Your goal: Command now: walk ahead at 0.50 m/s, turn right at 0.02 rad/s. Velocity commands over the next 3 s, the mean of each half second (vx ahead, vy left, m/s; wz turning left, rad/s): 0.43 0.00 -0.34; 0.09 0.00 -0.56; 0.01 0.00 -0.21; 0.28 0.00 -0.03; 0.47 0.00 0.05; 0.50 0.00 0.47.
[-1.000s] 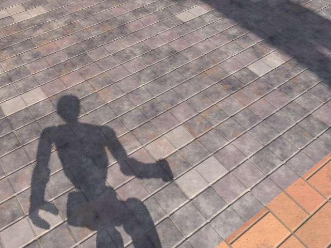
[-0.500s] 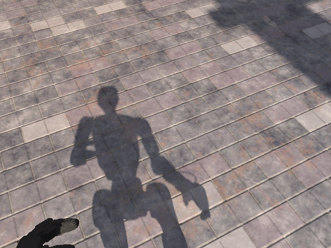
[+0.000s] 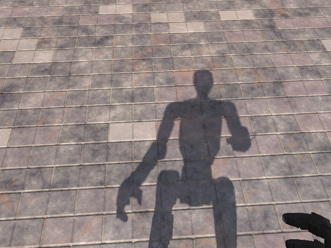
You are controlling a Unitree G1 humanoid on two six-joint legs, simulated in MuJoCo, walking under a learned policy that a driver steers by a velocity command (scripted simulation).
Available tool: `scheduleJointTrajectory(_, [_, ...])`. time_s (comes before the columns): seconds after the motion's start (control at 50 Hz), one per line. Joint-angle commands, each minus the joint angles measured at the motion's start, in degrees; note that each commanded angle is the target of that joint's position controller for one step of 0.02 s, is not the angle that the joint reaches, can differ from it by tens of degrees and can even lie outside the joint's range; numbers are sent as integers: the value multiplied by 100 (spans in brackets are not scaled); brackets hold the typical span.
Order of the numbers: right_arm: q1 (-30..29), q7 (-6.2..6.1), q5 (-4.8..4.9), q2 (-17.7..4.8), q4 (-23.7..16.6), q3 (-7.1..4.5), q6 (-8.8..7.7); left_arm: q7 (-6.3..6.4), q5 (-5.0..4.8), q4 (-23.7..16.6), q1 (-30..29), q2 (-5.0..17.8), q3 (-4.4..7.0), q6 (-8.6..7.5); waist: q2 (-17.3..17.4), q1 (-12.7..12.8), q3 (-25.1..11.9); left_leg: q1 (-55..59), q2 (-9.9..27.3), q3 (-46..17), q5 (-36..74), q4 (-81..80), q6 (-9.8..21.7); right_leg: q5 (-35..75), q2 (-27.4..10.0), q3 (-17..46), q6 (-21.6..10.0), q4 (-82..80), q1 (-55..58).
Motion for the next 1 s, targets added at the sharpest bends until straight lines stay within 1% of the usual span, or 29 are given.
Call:
scheduleJointTrajectory(0.02, [2429, -175, -123, -1754, 141, -554, -21, -48, 87, -502, 326, 152, -148, -227, 1300, -1054, -2759, 5325, 2393, -4034, -198, -926, 1525, -824, 564, 1193, -261, 4379, -3735])
scheduleJointTrajectory(0.04, [2299, -144, -102, -1240, 153, -426, -62, -68, -107, -501, -242, 820, 51, -262, 601, -1305, -2259, 4824, 2198, -3583, -431, -1159, 1254, -666, 326, 1734, -284, 4798, -4205])
scheduleJointTrajectory(0.06, [2002, -138, -59, -1072, 237, -360, -96, -73, -166, -665, -606, 836, 74, -269, 618, -1140, -1332, 4036, 1977, -2582, -157, -1283, 1029, -195, 85, 1551, -313, 4647, -4492])
scheduleJointTrajectory(0.08, [1641, -124, -38, -873, 286, -308, -128, -34, -71, -649, -731, 715, 61, -250, 369, -910, -938, 3332, 1697, -2020, 29, -1454, 865, 284, -142, 1463, -292, 4312, -4349])
scheduleJointTrajectory(0.1, [1362, -104, -50, -690, 291, -264, -172, -14, 1, -603, -659, 681, 93, -181, 497, -700, -656, 2754, 1506, -1549, 229, -1682, 780, 641, -282, 1460, -253, 4083, -4080])
scheduleJointTrajectory(0.12, [1183, -100, -81, -576, 303, -246, -231, -13, -14, -507, -419, 584, 96, -83, 585, -516, -594, 2359, 1401, -1233, 213, -1939, 737, 944, -375, 1508, -221, 4024, -3712])
scheduleJointTrajectory(0.16, [1052, -113, -104, -539, 418, -272, -358, 5, -33, -448, -293, 326, 65, 63, 460, -362, -444, 2003, 1393, -821, 440, -2302, 790, 1249, -381, 1502, -141, 3928, -3589])
scheduleJointTrajectory(0.22, [1106, -195, -162, -598, 621, -319, -418, 31, 1, -582, -668, 234, 67, 132, 301, -376, -121, 2043, 1356, -211, 786, -2503, 730, 1906, -362, 1658, -57, 3365, -4078])
scheduleJointTrajectory(0.3, [1204, -285, -127, -758, 781, -369, -385, -105, 52, -769, -1276, 87, -1, 72, 199, -556, 90, 2266, 1244, 493, 875, -2607, 563, 2989, -245, 1373, -120, 1946, -4050])
scheduleJointTrajectory(0.36, [1306, -370, -63, -912, 900, -419, -267, -231, 137, -1054, -1827, 14, -47, 51, 123, -716, 307, 2495, 1316, 886, 2041, -2263, 466, 3085, -84, 950, -219, 1140, -3888])
scheduleJointTrajectory(0.4, [1337, -422, 22, -1032, 952, -460, -150, -317, 142, -1201, -1847, 114, -3, 57, 258, -668, 150, 2860, 1419, 965, 2815, -1828, 360, 2770, 56, 781, -338, 922, -3741])
scheduleJointTrajectory(0.44, [1179, -488, 123, -1176, 906, -509, -41, -369, 150, -1212, -1445, 344, 110, 77, 435, -404, -194, 3118, 1425, 1000, 3997, -1037, 207, 2213, 379, 540, -526, 837, -3218])
scheduleJointTrajectory(0.46, [1076, -507, 161, -1213, 872, -523, 12, -367, 137, -1118, -942, 531, 211, 87, 425, -132, -473, 3097, 1333, 1028, 4312, -286, 92, 2104, 595, 439, -657, 678, -2630])
scheduleJointTrajectory(0.48, [994, -504, 189, -1125, 838, -485, 34, -298, 143, -958, -241, 815, 365, 81, 223, 251, -846, 2780, 1053, 1127, 3857, 845, -149, 2681, 812, 463, -846, 149, -1611])
scheduleJointTrajectory(0.5, [1298, -477, 0, -828, 765, -375, -19, -141, 158, -952, 54, 1343, 504, 113, -723, 243, -1264, 1583, 615, 1134, 1308, 2535, -566, 5026, 72, 1593, -1160, 112, -238])
scheduleJointTrajectory(0.52, [2106, -395, -257, -208, 630, -174, -85, -87, 277, -1189, -355, 1796, 504, 106, -1734, -554, -2026, -427, -501, 393, -3669, 4686, -980, 7017, -1408, 4206, -2480, 359, 1385])
scheduleJointTrajectory(0.54, [1870, -321, -76, -717, 704, -224, -159, -159, 249, -1384, -265, 1500, 447, 98, -883, -63, -3009, -603, -433, -777, -3613, 5167, -875, 5954, -1614, 4793, -2762, -203, 1503])
scheduleJointTrajectory(0.56, [1298, -317, 109, -886, 555, -274, -159, -180, 188, -1449, -595, 1204, 378, 73, -533, -49, -2290, -944, -205, -810, -3065, 4968, -730, 5034, -1340, 4122, -2485, -418, 960])
scheduleJointTrajectory(0.58, [1026, -392, 50, -838, 533, -267, -125, -156, 62, -1436, -903, 930, 314, 84, -148, -204, -1536, -1087, 20, -713, -2561, 4485, -696, 4275, -1013, 3611, -2141, -567, 158])
scheduleJointTrajectory(0.6, [924, -468, -49, -883, 560, -294, -55, -110, 28, -1476, -1150, 737, 252, 123, -131, -343, -1108, -912, 173, -704, -2254, 4089, -704, 3914, -813, 3302, -1950, -725, -612])
scheduleJointTrajectory(0.62, [986, -491, -69, -939, 546, -329, 32, -70, 103, -1535, -1284, 680, 229, 155, -295, -516, -972, -522, 225, -739, -2053, 3839, -688, 3764, -662, 3138, -1855, -876, -1207])
scheduleJointTrajectory(0.66, [1137, -509, -104, -801, 558, -315, 126, -26, 214, -1603, -1365, 761, 259, 178, -479, -642, -970, -159, 120, -653, -1873, 3468, -739, 4048, -498, 2935, -1814, -953, -1721])
scheduleJointTrajectory(0.72, [1035, -558, -131, -665, 540, -265, 168, 86, 168, -1598, -1265, 924, 311, 226, -497, -601, -1145, -219, 12, -675, -1570, 2774, -895, 4117, -382, 2852, -1744, -850, -1713])
scheduleJointTrajectory(0.78, [750, -558, -96, -659, 472, -255, 217, 195, 111, -1668, -1325, 930, 308, 360, -640, -503, -1137, -265, -43, -785, -1142, 2171, -983, 2676, -223, 3049, -1535, -873, -1724])
scheduleJointTrajectory(0.84, [490, -517, -66, -651, 396, -249, 183, 234, 126, -1732, -1367, 925, 308, 450, -840, -390, -931, -147, -129, -842, -1004, 1531, -986, 1618, -113, 3332, -1425, -900, -1816])
scheduleJointTrajectory(0.92, [436, -430, -27, -701, 355, -269, 31, 200, 129, -1786, -1299, 894, 309, 519, -1014, -297, -932, 266, -275, -851, -1298, 680, -872, 2243, -167, 3776, -1411, -548, -1528])
scheduleJointTrajectory(0.96, [668, -371, -5, -713, 409, -300, -35, 193, 77, -1840, -1395, 853, 292, 557, -1042, -464, -944, 780, -321, -771, -1011, -248, -737, 2744, -68, 3932, -1293, -269, -1452])
scheduleJointTrajectory(0.98, [913, -342, -17, -760, 491, -329, -63, 206, 44, -1866, -1451, 774, 258, 583, -988, -616, -955, 1288, -186, -714, -339, -985, -629, 2659, 86, 3802, -1107, -47, -1569])
scheduleJointTrajectory(1.0, [978, -348, -108, -1066, 473, -397, -58, 210, 83, -1875, -1208, 518, 181, 590, -414, -494, -1079, 1935, 668, -1345, 188, -1246, -324, 1588, 426, 3391, -798, 589, -2005])
Next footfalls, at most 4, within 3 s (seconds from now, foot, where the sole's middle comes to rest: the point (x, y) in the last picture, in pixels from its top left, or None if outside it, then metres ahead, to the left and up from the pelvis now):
0.50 right None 0.41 -0.16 -0.76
1.00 left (176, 227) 0.52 0.03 -0.76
1.32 right None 0.33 -0.16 -0.76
2.28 right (280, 192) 0.70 -0.40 -0.76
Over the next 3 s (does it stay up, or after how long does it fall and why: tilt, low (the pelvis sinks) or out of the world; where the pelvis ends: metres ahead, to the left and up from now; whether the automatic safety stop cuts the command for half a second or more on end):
stays up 0.99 -0.38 0.02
